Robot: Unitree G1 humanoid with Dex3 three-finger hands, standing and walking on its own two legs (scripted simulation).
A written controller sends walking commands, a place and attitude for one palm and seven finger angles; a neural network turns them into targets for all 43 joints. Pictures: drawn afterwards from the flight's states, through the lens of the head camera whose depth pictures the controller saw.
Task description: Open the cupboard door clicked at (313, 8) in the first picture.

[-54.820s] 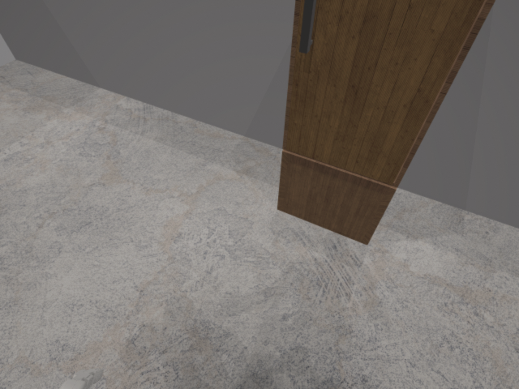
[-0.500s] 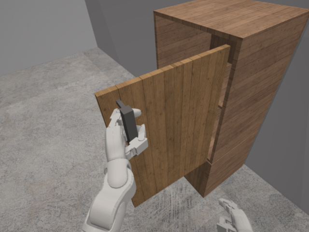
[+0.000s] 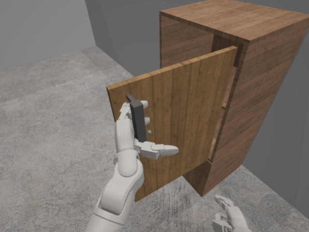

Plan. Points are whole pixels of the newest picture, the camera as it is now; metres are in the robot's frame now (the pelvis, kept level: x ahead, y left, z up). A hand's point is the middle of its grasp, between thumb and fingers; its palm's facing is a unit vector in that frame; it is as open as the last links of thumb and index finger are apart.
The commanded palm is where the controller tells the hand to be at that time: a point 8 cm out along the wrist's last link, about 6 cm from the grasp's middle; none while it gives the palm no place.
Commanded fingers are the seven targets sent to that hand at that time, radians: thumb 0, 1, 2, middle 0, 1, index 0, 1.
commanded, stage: open thumb and fingers to let go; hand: left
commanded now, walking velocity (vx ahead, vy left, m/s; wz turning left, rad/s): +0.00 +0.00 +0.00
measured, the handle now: (135, 122) +0.35 +0.09 +0.14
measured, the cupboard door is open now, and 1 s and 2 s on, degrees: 85 88 86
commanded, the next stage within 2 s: slide the hand sideways off the handle in 0.18 s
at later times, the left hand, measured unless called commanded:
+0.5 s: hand (141, 141) +0.28 +0.06 +0.15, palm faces -0.20 -0.98 -0.08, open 15.9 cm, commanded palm +0.26 +0.10 +0.14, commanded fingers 0.00 -0.50 0.30 -0.15 -0.30 -0.15 -0.30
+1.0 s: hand (135, 153) +0.25 +0.07 +0.14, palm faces -0.15 -0.99 -0.04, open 16.0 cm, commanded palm +0.22 +0.14 +0.14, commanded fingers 0.00 -0.50 0.30 -0.15 -0.30 -0.15 -0.30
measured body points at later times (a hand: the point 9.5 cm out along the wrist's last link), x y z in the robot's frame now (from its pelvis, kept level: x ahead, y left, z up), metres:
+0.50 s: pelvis +0.00 +0.02 +0.00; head -0.04 +0.00 +0.44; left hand +0.29 +0.12 +0.15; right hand +0.19 -0.18 -0.09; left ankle +0.01 +0.11 -0.74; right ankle +0.03 -0.10 -0.74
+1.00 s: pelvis +0.02 -0.01 +0.00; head -0.01 -0.04 +0.44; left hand +0.25 +0.12 +0.15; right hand +0.22 -0.22 -0.08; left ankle +0.01 +0.11 -0.74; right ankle +0.03 -0.10 -0.74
